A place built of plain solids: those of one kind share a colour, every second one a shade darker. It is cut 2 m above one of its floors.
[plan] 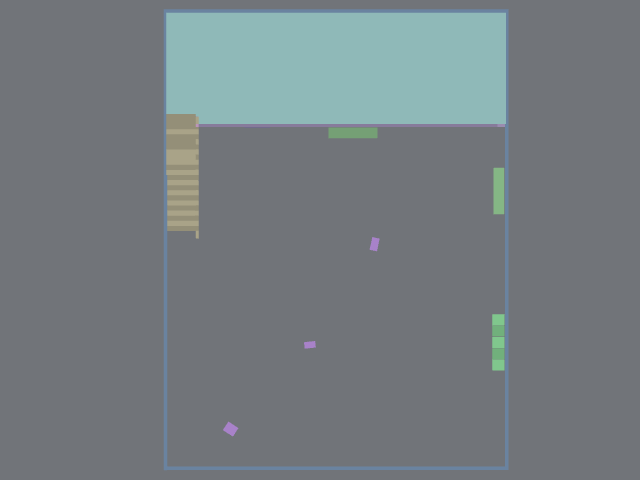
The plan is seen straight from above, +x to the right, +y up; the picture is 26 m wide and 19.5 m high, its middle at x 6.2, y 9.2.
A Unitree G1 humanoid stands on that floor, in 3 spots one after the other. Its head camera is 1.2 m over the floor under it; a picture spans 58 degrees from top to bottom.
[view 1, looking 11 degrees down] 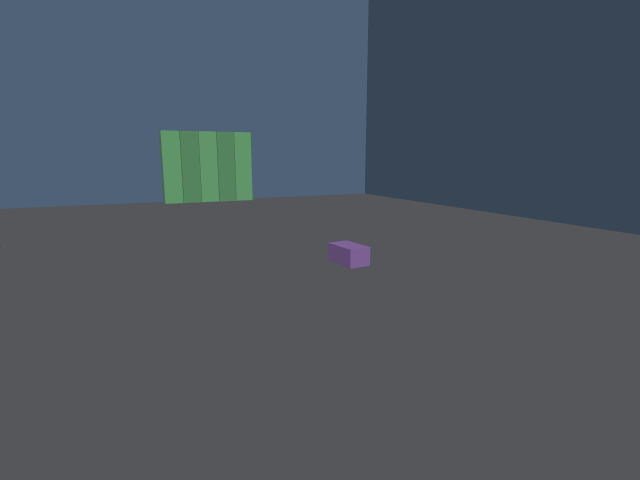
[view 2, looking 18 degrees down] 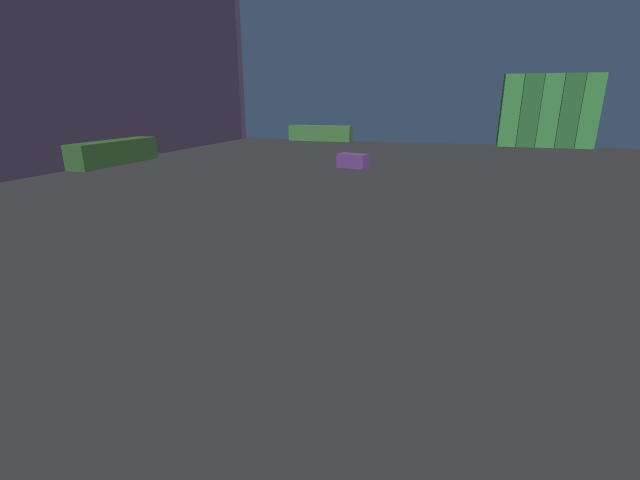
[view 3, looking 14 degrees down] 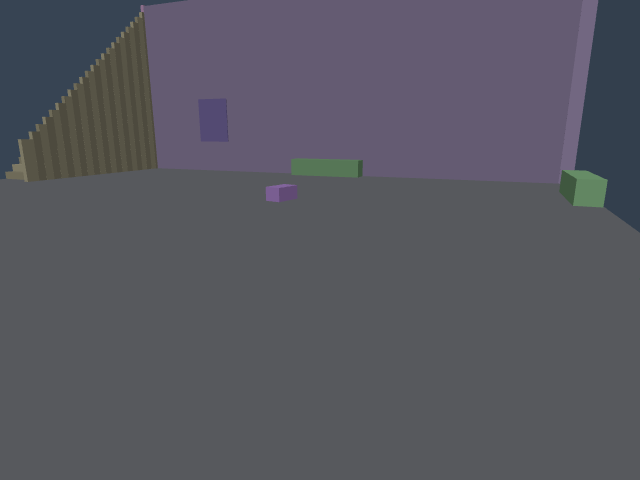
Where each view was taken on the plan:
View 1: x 1.57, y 7.26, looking -25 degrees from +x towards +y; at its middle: ground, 6.29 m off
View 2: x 0.57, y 7.26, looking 17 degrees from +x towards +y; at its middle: ground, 3.88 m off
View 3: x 12.01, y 2.00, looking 112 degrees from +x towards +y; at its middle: ground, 4.96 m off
